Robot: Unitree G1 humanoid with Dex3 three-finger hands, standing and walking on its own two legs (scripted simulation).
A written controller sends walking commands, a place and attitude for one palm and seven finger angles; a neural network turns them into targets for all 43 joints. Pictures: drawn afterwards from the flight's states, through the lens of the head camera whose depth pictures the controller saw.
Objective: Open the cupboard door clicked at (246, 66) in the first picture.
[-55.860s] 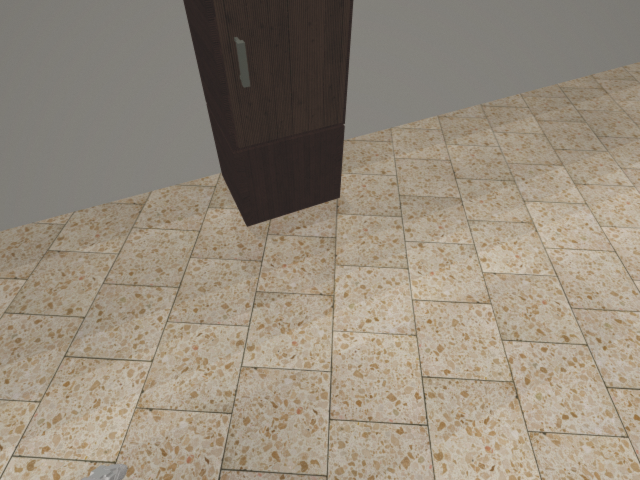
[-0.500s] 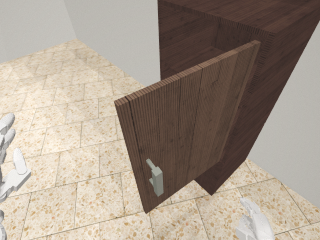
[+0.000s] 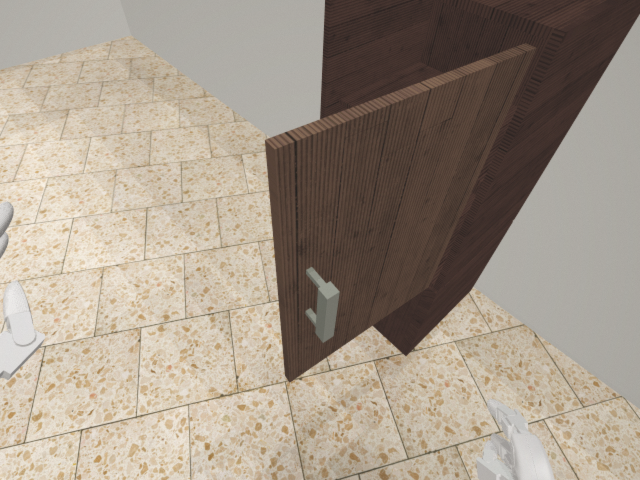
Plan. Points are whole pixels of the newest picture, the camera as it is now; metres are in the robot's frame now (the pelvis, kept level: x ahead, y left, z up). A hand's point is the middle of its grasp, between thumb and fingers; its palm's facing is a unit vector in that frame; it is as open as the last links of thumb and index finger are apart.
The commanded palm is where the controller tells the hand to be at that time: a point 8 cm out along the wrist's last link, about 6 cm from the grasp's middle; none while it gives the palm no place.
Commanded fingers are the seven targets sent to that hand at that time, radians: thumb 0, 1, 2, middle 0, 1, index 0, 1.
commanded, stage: step back with the hand held close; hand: left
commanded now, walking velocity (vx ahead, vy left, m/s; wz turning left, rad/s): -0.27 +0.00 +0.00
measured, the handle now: (318, 305) +0.36 +0.02 -0.03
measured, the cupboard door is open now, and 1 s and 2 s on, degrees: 83 83 83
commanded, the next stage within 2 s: stop stepping back and stand still in 0.72 s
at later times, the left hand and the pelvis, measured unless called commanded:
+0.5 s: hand out of the picture +0.14 +0.28 +0.17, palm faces +0.41 -0.74 -0.52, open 7.4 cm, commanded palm +0.06 +0.32 +0.19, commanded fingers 0.00 0.90 0.90 -0.20 -0.30 -0.20 -0.30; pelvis -0.06 +0.01 -0.01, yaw +2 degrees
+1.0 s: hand out of the picture +0.06 +0.24 +0.18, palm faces +0.29 -0.82 -0.50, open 7.4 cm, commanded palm -0.01 +0.29 +0.19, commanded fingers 0.00 0.90 0.90 -0.20 -0.30 -0.20 -0.30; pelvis -0.17 +0.00 -0.02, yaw -4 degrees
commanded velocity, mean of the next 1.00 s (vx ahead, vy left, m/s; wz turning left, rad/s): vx -0.24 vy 0.01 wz -0.04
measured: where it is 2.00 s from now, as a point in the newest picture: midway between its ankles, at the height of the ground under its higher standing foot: outside the picture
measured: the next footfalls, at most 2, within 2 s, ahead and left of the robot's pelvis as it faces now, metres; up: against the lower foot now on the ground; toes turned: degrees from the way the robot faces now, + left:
right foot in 0.80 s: -0.29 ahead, -0.11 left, +0.00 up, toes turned -5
left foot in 1.16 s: -0.01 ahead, +0.10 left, +0.00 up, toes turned -6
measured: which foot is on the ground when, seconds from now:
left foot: down 0.00-1.00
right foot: down 0.00-0.44, up 0.46-0.78, down 0.80-1.00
